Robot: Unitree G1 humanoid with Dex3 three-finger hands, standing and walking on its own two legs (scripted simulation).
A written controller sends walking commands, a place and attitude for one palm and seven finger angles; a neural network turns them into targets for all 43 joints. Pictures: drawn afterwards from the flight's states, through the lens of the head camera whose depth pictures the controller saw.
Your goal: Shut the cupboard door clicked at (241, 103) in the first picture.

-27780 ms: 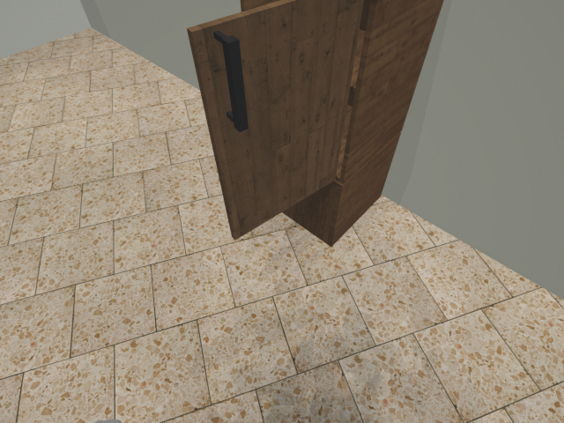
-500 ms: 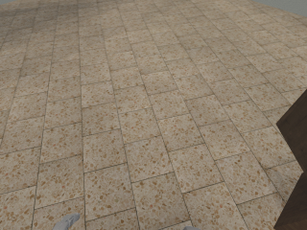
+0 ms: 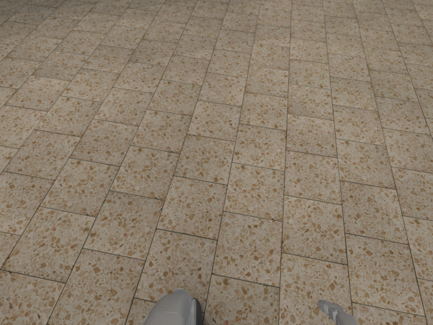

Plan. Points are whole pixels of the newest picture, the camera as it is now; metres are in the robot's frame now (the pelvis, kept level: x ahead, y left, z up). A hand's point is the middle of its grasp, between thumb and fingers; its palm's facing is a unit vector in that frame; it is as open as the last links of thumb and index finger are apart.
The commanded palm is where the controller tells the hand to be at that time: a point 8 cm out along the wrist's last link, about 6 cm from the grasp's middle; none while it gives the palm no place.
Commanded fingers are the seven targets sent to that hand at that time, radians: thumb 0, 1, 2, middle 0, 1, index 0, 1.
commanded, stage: walk to a spot facing it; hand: left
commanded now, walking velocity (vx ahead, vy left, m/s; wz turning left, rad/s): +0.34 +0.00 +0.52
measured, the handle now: out of the picture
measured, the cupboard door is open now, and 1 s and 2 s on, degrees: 49 49 49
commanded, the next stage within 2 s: turn to face it in 0.34 s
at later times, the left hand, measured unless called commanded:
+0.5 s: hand (139, 211) +0.35 +0.22 -0.14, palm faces +0.11 -0.98 -0.17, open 7.4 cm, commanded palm none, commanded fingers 0.00 0.90 0.90 -0.20 -0.30 -0.20 -0.30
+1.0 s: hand (138, 202) +0.38 +0.24 -0.16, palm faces +0.07 -0.97 -0.23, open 7.3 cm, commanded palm none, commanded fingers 0.00 0.90 0.90 -0.20 -0.30 -0.20 -0.30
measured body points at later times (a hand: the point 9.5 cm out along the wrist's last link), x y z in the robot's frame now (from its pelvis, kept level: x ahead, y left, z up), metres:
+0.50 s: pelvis +0.23 +0.02 +0.01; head +0.26 +0.04 +0.46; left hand +0.35 +0.27 -0.12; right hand +0.20 -0.20 -0.13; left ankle +0.10 +0.07 -0.73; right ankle +0.37 -0.11 -0.69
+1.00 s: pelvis +0.36 +0.04 +0.01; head +0.40 +0.04 +0.46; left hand +0.38 +0.29 -0.14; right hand +0.48 -0.20 -0.12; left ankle +0.39 +0.18 -0.70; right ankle +0.39 -0.07 -0.73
